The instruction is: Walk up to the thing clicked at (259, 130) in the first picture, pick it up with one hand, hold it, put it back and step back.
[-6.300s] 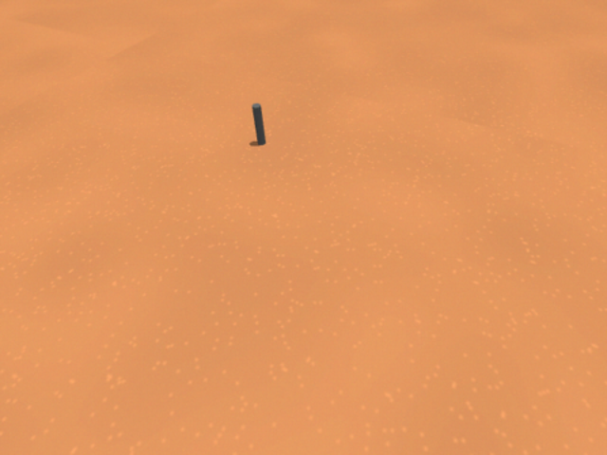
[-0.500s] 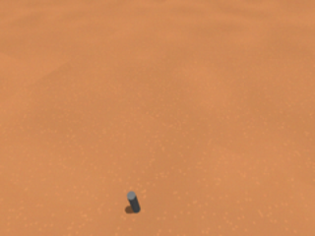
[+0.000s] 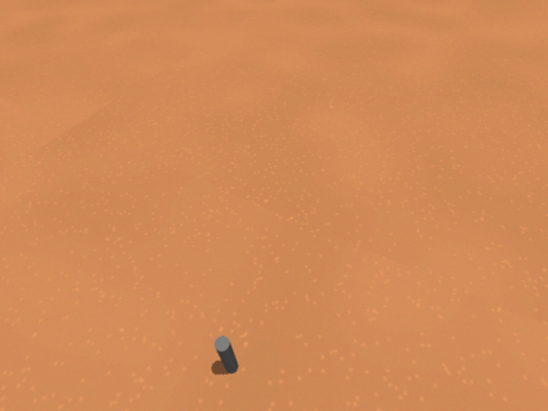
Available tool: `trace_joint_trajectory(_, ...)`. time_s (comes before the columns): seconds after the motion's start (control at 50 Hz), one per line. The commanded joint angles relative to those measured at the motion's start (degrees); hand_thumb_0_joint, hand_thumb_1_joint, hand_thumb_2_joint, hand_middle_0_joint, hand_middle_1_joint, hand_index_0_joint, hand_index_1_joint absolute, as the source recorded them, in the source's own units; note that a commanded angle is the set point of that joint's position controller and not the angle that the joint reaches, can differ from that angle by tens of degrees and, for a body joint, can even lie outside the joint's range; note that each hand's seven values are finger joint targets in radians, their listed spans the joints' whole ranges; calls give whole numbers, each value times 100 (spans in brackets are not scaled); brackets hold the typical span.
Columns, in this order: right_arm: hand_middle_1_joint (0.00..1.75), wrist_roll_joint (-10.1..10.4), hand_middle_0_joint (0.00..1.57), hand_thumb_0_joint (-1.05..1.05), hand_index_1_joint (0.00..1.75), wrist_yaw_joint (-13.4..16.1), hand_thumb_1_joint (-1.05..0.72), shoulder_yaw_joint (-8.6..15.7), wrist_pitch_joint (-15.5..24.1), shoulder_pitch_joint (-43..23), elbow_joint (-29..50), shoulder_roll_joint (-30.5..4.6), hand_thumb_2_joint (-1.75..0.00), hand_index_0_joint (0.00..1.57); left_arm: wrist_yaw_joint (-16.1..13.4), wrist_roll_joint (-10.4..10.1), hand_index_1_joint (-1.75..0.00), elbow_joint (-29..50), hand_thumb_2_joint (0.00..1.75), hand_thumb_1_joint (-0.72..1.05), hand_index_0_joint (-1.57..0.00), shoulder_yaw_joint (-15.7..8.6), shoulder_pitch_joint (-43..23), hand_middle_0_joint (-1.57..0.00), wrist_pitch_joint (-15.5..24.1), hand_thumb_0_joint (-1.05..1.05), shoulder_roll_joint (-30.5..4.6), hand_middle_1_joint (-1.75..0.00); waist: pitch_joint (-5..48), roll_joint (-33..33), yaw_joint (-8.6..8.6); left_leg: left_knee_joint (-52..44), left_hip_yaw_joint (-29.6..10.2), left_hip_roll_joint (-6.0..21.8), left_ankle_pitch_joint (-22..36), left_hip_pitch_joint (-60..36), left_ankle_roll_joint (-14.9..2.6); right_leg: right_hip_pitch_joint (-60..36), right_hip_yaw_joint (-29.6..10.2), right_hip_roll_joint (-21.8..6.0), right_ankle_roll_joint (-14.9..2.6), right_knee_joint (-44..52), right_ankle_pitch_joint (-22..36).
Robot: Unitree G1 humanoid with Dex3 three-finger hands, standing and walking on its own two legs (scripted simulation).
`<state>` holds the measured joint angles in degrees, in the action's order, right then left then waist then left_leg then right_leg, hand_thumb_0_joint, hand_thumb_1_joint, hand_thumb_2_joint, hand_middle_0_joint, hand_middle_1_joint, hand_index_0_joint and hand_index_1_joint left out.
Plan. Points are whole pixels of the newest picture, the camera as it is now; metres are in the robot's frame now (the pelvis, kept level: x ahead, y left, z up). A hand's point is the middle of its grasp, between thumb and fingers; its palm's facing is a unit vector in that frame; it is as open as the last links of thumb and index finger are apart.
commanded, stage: stand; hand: left
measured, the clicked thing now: (227, 356) +0.41 +0.19 -0.67
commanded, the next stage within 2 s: none
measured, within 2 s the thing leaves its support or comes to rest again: neither
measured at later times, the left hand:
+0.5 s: hand out of the picture +0.09 +0.25 -0.16, palm faces -0.01 -0.94 -0.34, open 7.4 cm
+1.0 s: hand out of the picture +0.09 +0.25 -0.16, palm faces -0.01 -0.94 -0.34, open 7.4 cm
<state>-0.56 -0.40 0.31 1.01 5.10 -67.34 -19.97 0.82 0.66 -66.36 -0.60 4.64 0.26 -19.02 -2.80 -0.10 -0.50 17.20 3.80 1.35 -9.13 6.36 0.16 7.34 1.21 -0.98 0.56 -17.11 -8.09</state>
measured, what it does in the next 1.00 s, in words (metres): stands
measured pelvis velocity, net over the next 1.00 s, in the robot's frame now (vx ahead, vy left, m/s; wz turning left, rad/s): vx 0.02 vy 0.00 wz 0.02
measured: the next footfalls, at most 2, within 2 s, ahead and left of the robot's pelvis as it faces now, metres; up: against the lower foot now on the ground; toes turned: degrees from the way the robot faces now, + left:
none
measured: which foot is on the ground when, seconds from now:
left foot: down 0.00-1.00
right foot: down 0.00-1.00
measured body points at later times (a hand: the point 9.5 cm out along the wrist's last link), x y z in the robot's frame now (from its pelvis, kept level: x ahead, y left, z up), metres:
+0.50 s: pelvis +0.02 +0.00 +0.00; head +0.03 +0.00 +0.45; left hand +0.09 +0.30 -0.13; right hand +0.10 -0.30 -0.13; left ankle +0.00 +0.12 -0.75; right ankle +0.01 -0.12 -0.75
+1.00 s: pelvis +0.02 +0.00 +0.00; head +0.03 -0.01 +0.45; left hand +0.09 +0.30 -0.13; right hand +0.10 -0.30 -0.13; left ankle +0.00 +0.12 -0.75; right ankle +0.01 -0.12 -0.75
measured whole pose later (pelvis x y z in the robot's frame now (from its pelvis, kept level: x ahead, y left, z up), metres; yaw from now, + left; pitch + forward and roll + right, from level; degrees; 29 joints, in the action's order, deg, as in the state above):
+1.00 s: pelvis +0.02 +0.00 +0.00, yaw +1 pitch -1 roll +0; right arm -0.6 -0.3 -0.3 0.8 5.5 -65.9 -20.0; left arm 0.3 0.7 -65.6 -0.2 5.9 0.7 -19.6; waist -2.1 -0.5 -0.2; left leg 16.6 2.6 1.5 -10.5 4.8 0.6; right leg 5.1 2.4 -0.8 0.3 -16.2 -9.8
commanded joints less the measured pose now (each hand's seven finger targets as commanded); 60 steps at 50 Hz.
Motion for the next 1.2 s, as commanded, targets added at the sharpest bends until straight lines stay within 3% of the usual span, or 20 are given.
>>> trace_joint_trajectory(0.0, 30, -13, 20, 0, 30, 73, -90, 179, 110, -294, 382, -1166, -90, 20, -115, -28, -30, 317, 90, 90, -20, -186, -288, -20, 128, 0, -1273, -30, 446, -25, 34, -426, -721, 708, 218, 49, -56, -106, -576, -701, -143, 241, 148)
trace_joint_trajectory(0.06, 30, -5, 20, 0, 30, 68, -90, 186, 101, -311, 396, -1180, -90, 20, -113, -21, -30, 326, 90, 90, -20, -169, -222, -20, 129, 0, -1262, -30, 465, 30, 47, -411, -726, 716, 249, -23, -71, -27, -534, -684, -150, 242, 104)
trace_joint_trajectory(0.12, 30, -8, 20, 0, 30, 67, -90, 186, 114, -256, 387, -1203, -90, 20, -122, -27, -30, 361, 90, 90, -20, -164, -247, -20, 164, 0, -1261, -30, 549, 54, 37, -291, -715, 736, 693, -146, -72, -111, -552, -725, -145, 233, 507)
trace_joint_trajectory(0.28, 30, -10, 20, 0, 30, 75, -90, 171, 110, -210, 408, -1223, -90, 20, -127, -28, -30, 371, 90, 90, -20, -163, -236, -20, 160, 0, -1296, -30, 535, -21, 17, -292, -687, 728, 614, -117, -77, -178, -570, -774, -151, 262, 583)
trace_joint_trajectory(0.48, 30, -2, 20, 0, 30, 86, -90, 182, 91, -265, 449, -1211, -90, 20, -150, -31, -30, 373, 90, 90, -20, -160, -206, -20, 179, 0, -1315, -30, 652, 37, 14, -194, -675, 767, 1172, -320, -92, -310, -474, -775, -149, 182, 1140)
trace_joint_trajectory(0.68, 30, 5, 20, 0, 30, 100, -90, 166, 90, -280, 482, -1217, -90, 20, -150, -15, -30, 382, 90, 90, -20, -164, -178, -20, 163, 0, -1295, -30, 555, -4, 38, -233, -676, 765, 1103, -292, -72, -319, -456, -766, -142, 226, 1021)
trace_joint_trajectory(0.8, 30, 4, 20, 0, 30, 85, -90, 159, 82, -276, 485, -1212, -90, 20, -145, -24, -30, 385, 90, 90, -20, -159, -134, -20, 159, 0, -1299, -30, 438, 9, 50, -311, -708, 728, 746, -192, -62, -205, -467, -738, -134, 297, 623)
trace_joint_trajectory(0.9, 30, 8, 20, 0, 30, 87, -90, 172, 92, -226, 504, -1230, -90, 20, -153, -21, -30, 417, 90, 90, -20, -165, -150, -20, 177, 0, -1315, -30, 655, 26, 29, -206, -701, 766, 1196, -375, -90, -345, -454, -769, -168, 196, 1127)
trace_joint_trajectory(0.98, 30, 2, 20, 0, 30, 96, -90, 162, 91, -217, 506, -1238, -90, 20, -151, -27, -30, 417, 90, 90, -20, -155, -135, -20, 181, 0, -1295, -30, 648, -15, 39, -179, -660, 748, 1235, -343, -93, -384, -465, -787, -155, 212, 1222)
trace_joint_trajectory(1.18, 30, 4, 20, 0, 30, 94, -90, 157, 69, -204, 510, -1234, -90, 20, -149, -12, -30, 379, 90, 90, -20, -155, -76, -20, 152, 0, -1319, -30, 399, -9, 52, -318, -707, 719, 637, -184, -96, -228, -453, -735, -132, 308, 571)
